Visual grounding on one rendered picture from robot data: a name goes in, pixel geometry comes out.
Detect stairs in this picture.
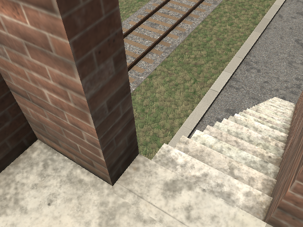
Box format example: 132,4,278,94
151,96,296,221

